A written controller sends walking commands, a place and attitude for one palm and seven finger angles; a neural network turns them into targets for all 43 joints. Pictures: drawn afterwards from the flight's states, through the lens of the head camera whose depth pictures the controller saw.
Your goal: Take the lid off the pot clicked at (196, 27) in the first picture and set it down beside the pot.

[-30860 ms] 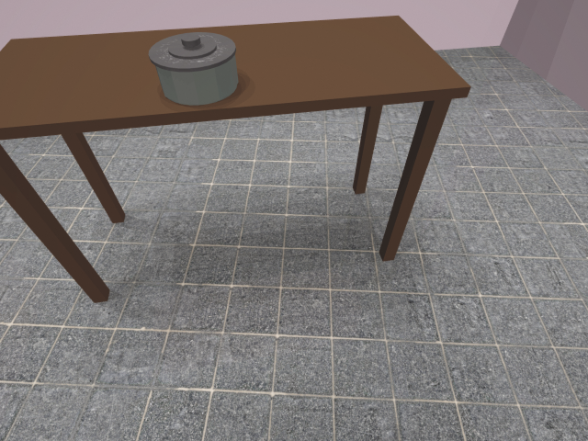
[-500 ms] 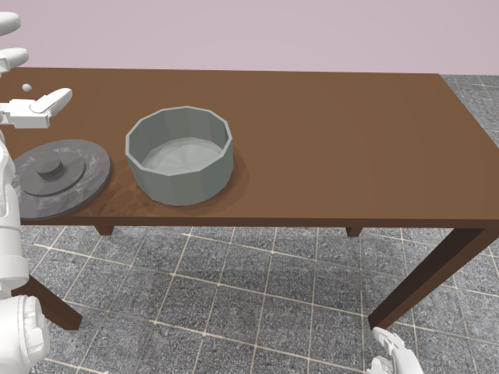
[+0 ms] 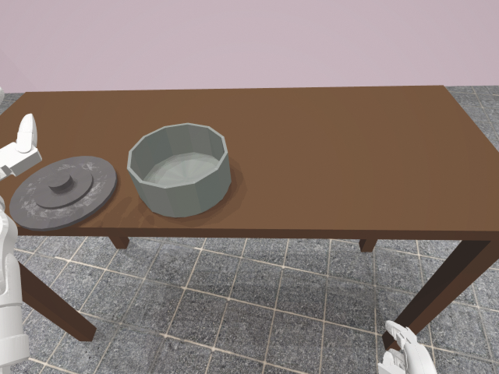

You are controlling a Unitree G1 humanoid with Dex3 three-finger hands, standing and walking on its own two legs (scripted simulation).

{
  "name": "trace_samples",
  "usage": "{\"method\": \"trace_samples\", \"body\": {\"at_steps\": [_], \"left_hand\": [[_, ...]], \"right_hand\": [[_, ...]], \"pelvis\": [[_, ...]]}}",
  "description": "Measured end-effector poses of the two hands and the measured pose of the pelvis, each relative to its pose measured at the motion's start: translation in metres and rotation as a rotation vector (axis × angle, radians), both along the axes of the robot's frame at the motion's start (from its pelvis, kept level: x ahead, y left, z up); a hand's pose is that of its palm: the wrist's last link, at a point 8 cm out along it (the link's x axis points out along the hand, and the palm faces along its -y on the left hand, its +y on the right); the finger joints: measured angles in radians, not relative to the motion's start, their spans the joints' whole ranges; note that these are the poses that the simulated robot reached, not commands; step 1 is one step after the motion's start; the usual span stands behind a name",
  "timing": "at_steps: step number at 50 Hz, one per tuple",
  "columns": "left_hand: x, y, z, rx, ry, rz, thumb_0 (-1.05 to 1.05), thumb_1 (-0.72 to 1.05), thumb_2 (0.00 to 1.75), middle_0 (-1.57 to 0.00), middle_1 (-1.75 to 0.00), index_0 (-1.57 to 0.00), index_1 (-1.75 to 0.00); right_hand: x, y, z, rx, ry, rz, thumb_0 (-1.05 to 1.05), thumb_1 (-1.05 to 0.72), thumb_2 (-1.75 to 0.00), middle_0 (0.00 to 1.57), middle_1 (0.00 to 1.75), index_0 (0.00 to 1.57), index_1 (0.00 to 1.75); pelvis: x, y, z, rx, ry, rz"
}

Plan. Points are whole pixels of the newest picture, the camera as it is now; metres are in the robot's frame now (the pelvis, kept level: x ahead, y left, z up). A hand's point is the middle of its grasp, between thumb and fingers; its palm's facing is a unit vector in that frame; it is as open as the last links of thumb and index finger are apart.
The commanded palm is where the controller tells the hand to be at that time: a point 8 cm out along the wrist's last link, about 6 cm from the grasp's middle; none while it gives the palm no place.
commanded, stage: draw the hand back to the body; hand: left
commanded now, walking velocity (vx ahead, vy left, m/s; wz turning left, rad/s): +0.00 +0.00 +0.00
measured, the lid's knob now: (60, 181) +0.43 +0.43 +0.06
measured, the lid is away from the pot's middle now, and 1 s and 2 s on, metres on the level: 0.25 0.25 0.25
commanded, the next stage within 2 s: step back with the hand held close in 1.02 s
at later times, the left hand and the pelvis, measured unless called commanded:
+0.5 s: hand (9, 190) +0.24 +0.28 +0.25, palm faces +0.53 -0.81 -0.25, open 7.4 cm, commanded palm +0.17 +0.31 +0.25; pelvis -0.01 +0.01 +0.00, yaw +0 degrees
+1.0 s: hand out of the picture +0.15 +0.26 +0.24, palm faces +0.47 -0.82 -0.33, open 7.4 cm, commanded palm +0.10 +0.30 +0.24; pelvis -0.02 +0.02 +0.00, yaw +1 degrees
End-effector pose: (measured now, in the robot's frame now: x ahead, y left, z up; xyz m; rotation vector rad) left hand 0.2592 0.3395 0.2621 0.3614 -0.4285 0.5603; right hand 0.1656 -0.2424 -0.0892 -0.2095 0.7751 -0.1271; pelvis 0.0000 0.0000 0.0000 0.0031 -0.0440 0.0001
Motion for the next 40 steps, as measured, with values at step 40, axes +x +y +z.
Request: {"method": "trace_samples", "body": {"at_steps": [40], "left_hand": [[-0.118,-0.038,-0.014,0.12,0.005,-0.122,0.01,0.89,0.9,-0.21,-0.3,-0.21,-0.3]], "right_hand": [[0.009,0.047,0.017,0.027,-0.114,0.087,0.01,-0.91,-0.9,0.2,0.3,0.2,0.3]], "pelvis": [[-0.016,0.016,0.002,-0.01,-0.051,0.004]]}}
